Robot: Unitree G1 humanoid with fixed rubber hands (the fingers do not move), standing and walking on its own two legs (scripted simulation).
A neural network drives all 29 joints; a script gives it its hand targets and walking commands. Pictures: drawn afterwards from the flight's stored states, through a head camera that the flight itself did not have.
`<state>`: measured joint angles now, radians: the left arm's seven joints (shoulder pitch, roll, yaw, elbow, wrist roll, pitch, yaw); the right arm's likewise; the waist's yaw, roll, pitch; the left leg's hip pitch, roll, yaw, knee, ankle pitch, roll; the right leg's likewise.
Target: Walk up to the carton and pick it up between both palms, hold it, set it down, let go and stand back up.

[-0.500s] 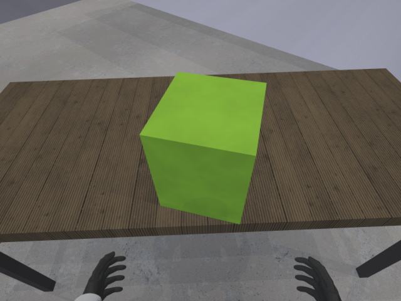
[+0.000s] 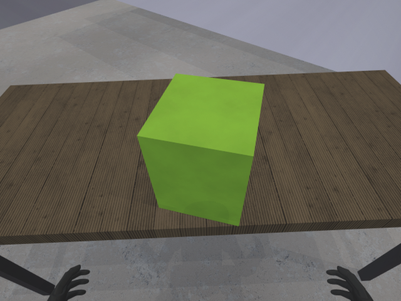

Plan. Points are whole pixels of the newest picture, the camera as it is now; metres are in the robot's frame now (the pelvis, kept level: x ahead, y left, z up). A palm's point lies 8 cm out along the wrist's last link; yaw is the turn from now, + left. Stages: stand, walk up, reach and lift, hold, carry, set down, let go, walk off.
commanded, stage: stand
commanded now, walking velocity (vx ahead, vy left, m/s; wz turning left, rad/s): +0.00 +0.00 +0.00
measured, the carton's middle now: (207, 150) +0.42 +0.01 +0.06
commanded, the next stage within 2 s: none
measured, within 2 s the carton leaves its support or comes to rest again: neither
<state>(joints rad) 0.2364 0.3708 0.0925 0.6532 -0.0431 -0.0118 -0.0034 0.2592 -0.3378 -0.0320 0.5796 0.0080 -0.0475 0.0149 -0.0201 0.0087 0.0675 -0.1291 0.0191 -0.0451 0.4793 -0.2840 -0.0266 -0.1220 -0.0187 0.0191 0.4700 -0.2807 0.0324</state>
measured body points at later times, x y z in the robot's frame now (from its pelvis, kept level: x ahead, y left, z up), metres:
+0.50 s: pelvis +0.00 +0.00 +0.00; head +0.00 -0.01 +0.45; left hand +0.13 +0.31 -0.09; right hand +0.14 -0.28 -0.08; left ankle -0.01 +0.14 -0.74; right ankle -0.01 -0.14 -0.74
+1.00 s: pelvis +0.00 +0.00 +0.00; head +0.00 -0.01 +0.45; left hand +0.12 +0.31 -0.09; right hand +0.14 -0.28 -0.08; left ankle -0.01 +0.14 -0.74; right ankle -0.01 -0.14 -0.74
